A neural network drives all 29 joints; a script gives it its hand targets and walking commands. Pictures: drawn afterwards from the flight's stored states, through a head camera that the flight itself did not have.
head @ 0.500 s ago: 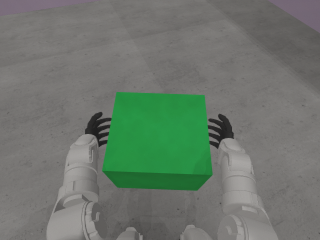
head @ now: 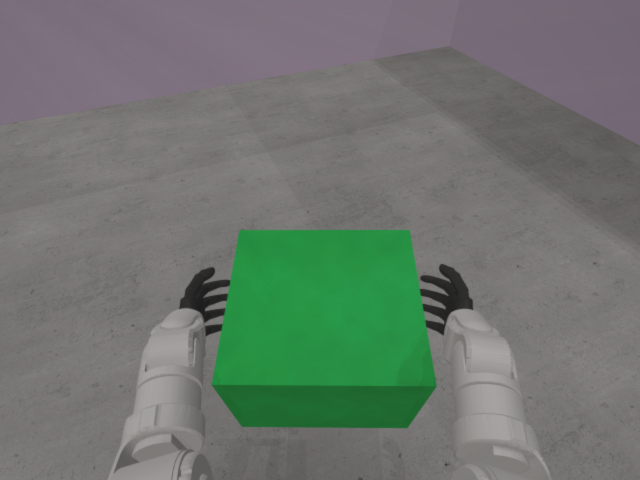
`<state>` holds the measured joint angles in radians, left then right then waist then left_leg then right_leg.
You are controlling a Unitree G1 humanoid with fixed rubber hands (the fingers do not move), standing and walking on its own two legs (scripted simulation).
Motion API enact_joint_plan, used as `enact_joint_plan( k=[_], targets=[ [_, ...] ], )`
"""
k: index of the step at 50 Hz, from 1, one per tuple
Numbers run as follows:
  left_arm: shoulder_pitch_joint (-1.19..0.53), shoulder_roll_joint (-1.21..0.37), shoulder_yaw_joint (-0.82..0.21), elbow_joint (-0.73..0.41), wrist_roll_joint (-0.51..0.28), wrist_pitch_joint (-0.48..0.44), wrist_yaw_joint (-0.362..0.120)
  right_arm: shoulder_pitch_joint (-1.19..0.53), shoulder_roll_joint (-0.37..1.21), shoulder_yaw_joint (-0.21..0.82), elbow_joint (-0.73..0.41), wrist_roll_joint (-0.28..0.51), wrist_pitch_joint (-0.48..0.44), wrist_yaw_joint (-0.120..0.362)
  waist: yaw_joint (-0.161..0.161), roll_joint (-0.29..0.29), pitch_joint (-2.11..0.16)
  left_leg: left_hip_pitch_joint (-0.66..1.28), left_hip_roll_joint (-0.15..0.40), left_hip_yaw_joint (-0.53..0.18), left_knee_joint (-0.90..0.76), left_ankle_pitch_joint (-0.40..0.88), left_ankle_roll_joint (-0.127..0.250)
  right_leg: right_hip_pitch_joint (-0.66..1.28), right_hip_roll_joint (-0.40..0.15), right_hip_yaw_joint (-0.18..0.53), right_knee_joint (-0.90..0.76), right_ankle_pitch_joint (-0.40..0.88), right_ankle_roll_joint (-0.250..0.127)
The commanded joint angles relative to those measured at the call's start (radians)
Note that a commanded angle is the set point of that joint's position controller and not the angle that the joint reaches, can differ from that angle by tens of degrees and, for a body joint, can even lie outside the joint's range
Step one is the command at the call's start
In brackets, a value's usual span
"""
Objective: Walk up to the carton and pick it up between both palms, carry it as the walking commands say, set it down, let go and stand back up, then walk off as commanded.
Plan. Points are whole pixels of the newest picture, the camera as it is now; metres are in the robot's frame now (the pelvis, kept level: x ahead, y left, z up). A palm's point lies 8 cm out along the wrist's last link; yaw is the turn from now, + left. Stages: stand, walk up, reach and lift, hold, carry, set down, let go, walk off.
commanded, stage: reach and lift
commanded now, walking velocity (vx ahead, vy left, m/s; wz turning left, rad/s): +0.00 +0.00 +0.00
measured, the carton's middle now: (324, 330) +0.35 -0.01 -0.06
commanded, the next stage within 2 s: hold in 1.72 s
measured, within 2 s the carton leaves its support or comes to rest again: neither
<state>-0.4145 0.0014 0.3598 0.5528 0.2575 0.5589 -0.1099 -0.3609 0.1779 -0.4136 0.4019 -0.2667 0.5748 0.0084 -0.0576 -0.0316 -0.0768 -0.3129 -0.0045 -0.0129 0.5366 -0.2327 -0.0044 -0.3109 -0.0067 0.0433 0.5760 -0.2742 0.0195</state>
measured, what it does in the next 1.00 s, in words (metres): stands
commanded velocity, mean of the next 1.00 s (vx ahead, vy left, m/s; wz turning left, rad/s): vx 0.00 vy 0.00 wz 0.00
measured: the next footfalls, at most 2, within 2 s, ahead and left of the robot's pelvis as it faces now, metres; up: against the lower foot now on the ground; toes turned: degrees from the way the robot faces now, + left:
none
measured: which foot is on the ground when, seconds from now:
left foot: down 0.00-1.00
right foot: down 0.00-1.00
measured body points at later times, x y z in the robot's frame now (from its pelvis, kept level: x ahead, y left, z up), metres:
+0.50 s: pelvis +0.00 +0.00 +0.01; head -0.07 +0.02 +0.45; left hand +0.32 +0.18 +0.06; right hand +0.30 -0.18 +0.07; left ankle +0.03 +0.13 -0.73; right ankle +0.02 -0.13 -0.73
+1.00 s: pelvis +0.01 +0.00 +0.01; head -0.05 +0.01 +0.46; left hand +0.32 +0.18 +0.06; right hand +0.31 -0.18 +0.07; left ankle +0.03 +0.13 -0.73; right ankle +0.02 -0.13 -0.73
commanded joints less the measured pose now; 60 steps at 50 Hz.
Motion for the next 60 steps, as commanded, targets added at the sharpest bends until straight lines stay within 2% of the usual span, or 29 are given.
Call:
enact_joint_plan(
  k=[1,3,5,7,9,11,13,14,15,16,17,18,19,21,22,27,31,33,36,39,45,46,51,52,54,56,58,59,60],
  targets=[
    [-0.486,-0.956,-0.526,-0.103,-0.213,0.013,-0.284,-0.506,0.929,0.628,-0.035,0.218,0.057,0.256,0.03,0.039,-0.213,0.251,-0.105,-0.028,-0.149,0.18,0.041,0.222,0.077,0.029,-0.222,0.249,0.017],
    [-0.534,-0.963,-0.531,-0.094,-0.219,0.024,-0.29,-0.464,0.928,0.554,0.043,0.177,0.076,0.258,-0.017,-0.009,-0.179,0.249,-0.093,-0.04,-0.173,0.078,0.041,0.183,0.089,0.018,-0.247,0.152,0.009],
    [-0.515,-0.97,-0.573,-0.144,-0.22,0.035,-0.291,-0.406,0.91,0.565,0.026,0.182,0.085,0.259,-0.016,0.076,-0.161,0.256,-0.095,-0.034,-0.192,0.152,0.026,0.227,0.094,0.012,-0.242,0.24,-0.002],
    [-0.514,-0.976,-0.592,-0.171,-0.258,0.041,-0.285,-0.458,0.914,0.626,-0.045,0.209,0.095,0.263,-0.018,-0.021,-0.218,0.298,-0.084,-0.045,-0.19,0.186,0.032,0.267,0.1,0.001,-0.246,0.274,0.005],
    [-0.422,-0.969,-0.526,-0.121,-0.209,0.074,-0.277,-0.437,0.876,0.624,-0.046,0.212,0.123,0.264,0.024,0.016,-0.098,0.266,-0.087,-0.037,-0.22,0.187,0.034,0.259,0.092,0.003,-0.262,0.259,0.007],
    [-0.437,-0.962,-0.515,-0.092,-0.198,0.094,-0.28,-0.463,0.874,0.616,-0.064,0.2,0.136,0.262,0.005,-0.012,-0.057,0.258,-0.088,-0.038,-0.232,0.099,0.041,0.253,0.086,0.006,-0.295,0.183,0.011],
    [-0.49,-1.002,-0.609,-0.219,-0.242,0.101,-0.274,-0.469,0.892,0.66,-0.128,0.253,0.131,0.266,0.01,0.11,-0.135,0.306,-0.093,-0.037,-0.235,0.21,0.024,0.291,0.093,0.011,-0.285,0.283,-0.006],
    [-0.479,-0.99,-0.595,-0.196,-0.248,0.106,-0.267,-0.454,0.886,0.662,-0.083,0.23,0.148,0.268,-0.013,-0.003,-0.101,0.321,-0.079,-0.057,-0.246,0.206,0.031,0.258,0.098,-0.003,-0.293,0.249,0.001],
    [-0.461,-0.972,-0.58,-0.194,-0.226,0.117,-0.266,-0.467,0.863,0.645,-0.117,0.244,0.146,0.272,0.001,0.097,-0.11,0.31,-0.087,-0.041,-0.243,0.205,0.019,0.28,0.094,0.003,-0.292,0.265,-0.009],
    [-0.457,-0.986,-0.6,-0.218,-0.234,0.121,-0.257,-0.455,0.876,0.649,-0.113,0.246,0.153,0.272,0.019,0.087,-0.12,0.313,-0.082,-0.052,-0.25,0.205,0.022,0.276,0.098,-0.002,-0.289,0.256,-0.006],
    [-0.463,-0.981,-0.604,-0.211,-0.243,0.125,-0.257,-0.397,0.846,0.608,-0.047,0.213,0.166,0.271,-0.034,0.048,-0.067,0.309,-0.078,-0.051,-0.26,0.174,0.017,0.27,0.098,-0.004,-0.297,0.231,-0.007],
    [-0.456,-0.985,-0.578,-0.2,-0.227,0.131,-0.258,-0.466,0.86,0.64,-0.102,0.242,0.159,0.274,0.013,0.096,-0.118,0.306,-0.089,-0.044,-0.263,0.151,0.021,0.337,0.1,-0.005,-0.289,0.232,-0.006],
    [-0.484,-0.962,-0.544,-0.166,-0.216,0.141,-0.264,-0.404,0.805,0.545,-0.007,0.173,0.178,0.268,-0.036,0.091,-0.021,0.253,-0.082,-0.045,-0.279,0.089,0.017,0.278,0.096,-0.001,-0.308,0.171,-0.014],
    [-0.491,-0.953,-0.555,-0.224,-0.219,0.133,-0.254,-0.396,0.834,0.553,-0.011,0.192,0.175,0.28,-0.009,0.067,-0.066,0.299,-0.075,-0.056,-0.271,0.154,0.018,0.289,0.098,-0.004,-0.301,0.207,-0.008],
    [-0.472,-0.994,-0.559,-0.188,-0.235,0.129,-0.256,-0.439,0.838,0.578,-0.031,0.185,0.172,0.28,-0.008,-0.03,-0.069,0.343,-0.073,-0.063,-0.26,0.126,0.028,0.255,0.102,-0.014,-0.303,0.166,-0.002],
    [-0.526,-0.977,-0.524,-0.189,-0.206,0.132,-0.252,-0.52,0.814,0.578,-0.058,0.212,0.158,0.292,0.034,0.084,0.007,0.264,-0.084,-0.038,-0.264,0.035,0.016,0.248,0.098,-0.01,-0.301,0.091,-0.017],
    [-0.532,-0.993,-0.514,-0.18,-0.196,0.113,-0.238,-0.543,0.846,0.576,0.003,0.206,0.151,0.31,0.062,0.029,-0.089,0.304,-0.076,-0.039,-0.257,0.049,0.019,0.24,0.099,-0.004,-0.294,0.088,-0.013],
    [-0.588,-0.976,-0.554,-0.226,-0.217,0.113,-0.237,-0.473,0.852,0.52,0.073,0.167,0.159,0.309,0.023,0.001,-0.105,0.328,-0.07,-0.04,-0.266,0.027,0.014,0.224,0.114,-0.021,-0.29,0.075,-0.011],
    [-0.563,-0.993,-0.591,-0.3,-0.223,0.125,-0.224,-0.335,0.87,0.529,0.099,0.161,0.167,0.311,0.028,0.07,-0.076,0.364,-0.08,-0.024,-0.268,0.196,-0.008,0.245,0.111,-0.01,-0.302,0.226,-0.022],
    [-0.534,-0.996,-0.566,-0.27,-0.205,0.138,-0.218,-0.393,0.835,0.511,0.071,0.161,0.161,0.314,0.038,0.108,-0.104,0.367,-0.082,-0.018,-0.275,0.142,-0.011,0.277,0.11,-0.005,-0.308,0.183,-0.021],
    [-0.429,-0.972,-0.517,-0.228,-0.191,0.139,-0.215,-0.476,0.836,0.633,-0.079,0.21,0.145,0.31,0.082,0.005,-0.089,0.359,-0.09,-0.016,-0.267,0.176,0.01,0.288,0.106,-0.003,-0.307,0.209,0.002],
    [-0.392,-0.953,-0.505,-0.209,-0.17,0.137,-0.212,-0.483,0.827,0.635,-0.093,0.21,0.137,0.306,0.1,0.044,-0.102,0.355,-0.094,-0.016,-0.27,0.195,0.007,0.294,0.105,0.005,-0.307,0.233,-0.001],
    [-0.454,-0.974,-0.571,-0.298,-0.217,0.137,-0.214,-0.425,0.834,0.639,-0.073,0.204,0.135,0.3,0.06,0.098,-0.124,0.362,-0.096,-0.015,-0.272,0.229,-0.004,0.309,0.104,0.003,-0.306,0.282,-0.01],
    [-0.481,-0.967,-0.584,-0.301,-0.242,0.118,-0.215,-0.455,0.844,0.669,-0.078,0.203,0.133,0.301,0.064,-0.033,-0.131,0.377,-0.088,-0.029,-0.268,0.212,0.008,0.284,0.112,0.0,-0.308,0.25,0.002],
    [-0.468,-0.945,-0.593,-0.313,-0.224,0.132,-0.214,-0.389,0.843,0.625,-0.04,0.192,0.142,0.299,0.058,0.05,-0.106,0.376,-0.097,-0.011,-0.279,0.206,0.001,0.296,0.106,-0.002,-0.317,0.256,0.001],
    [-0.432,-0.959,-0.581,-0.29,-0.228,0.148,-0.216,-0.38,0.812,0.603,-0.053,0.175,0.149,0.286,0.031,0.014,-0.062,0.364,-0.093,-0.027,-0.285,0.19,0.003,0.285,0.109,0.0,-0.328,0.229,-0.002],
    [-0.467,-0.954,-0.592,-0.319,-0.224,0.146,-0.219,-0.391,0.844,0.609,-0.049,0.202,0.143,0.293,0.054,0.096,-0.118,0.357,-0.106,-0.004,-0.28,0.195,-0.005,0.31,0.103,0.009,-0.318,0.253,0.002],
    [-0.435,-0.956,-0.589,-0.31,-0.23,0.14,-0.215,-0.375,0.823,0.624,-0.055,0.182,0.151,0.292,0.045,0.016,-0.101,0.367,-0.082,-0.039,-0.286,0.236,0.004,0.294,0.112,-0.002,-0.311,0.271,-0.001],
    [-0.436,-0.984,-0.635,-0.349,-0.243,0.137,-0.219,-0.347,0.839,0.644,-0.105,0.196,0.133,0.292,0.039,0.077,-0.128,0.384,-0.102,-0.021,-0.277,0.26,-0.001,0.304,0.109,0.004,-0.313,0.303,-0.006]
  ],
)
